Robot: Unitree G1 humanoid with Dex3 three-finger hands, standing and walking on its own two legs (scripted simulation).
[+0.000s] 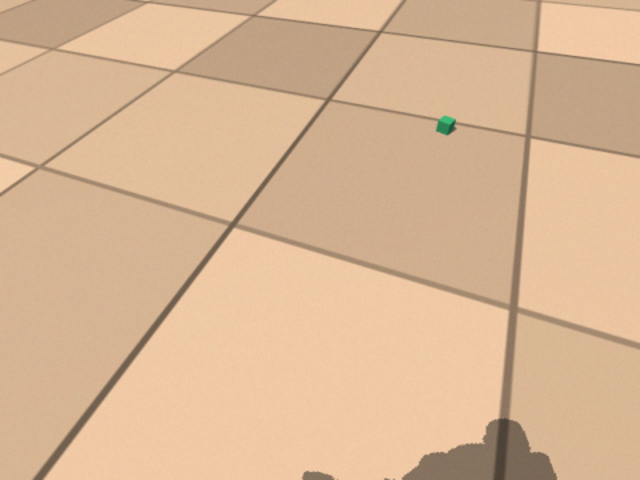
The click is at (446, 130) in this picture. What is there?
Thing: small box
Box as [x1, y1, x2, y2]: [436, 115, 455, 134]
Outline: 444,115 438,120 436,130 447,134 452,130 455,119
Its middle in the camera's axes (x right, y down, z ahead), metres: +0.73 -0.64 +2.21
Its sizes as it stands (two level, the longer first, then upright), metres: 0.071 0.071 0.068
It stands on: the floor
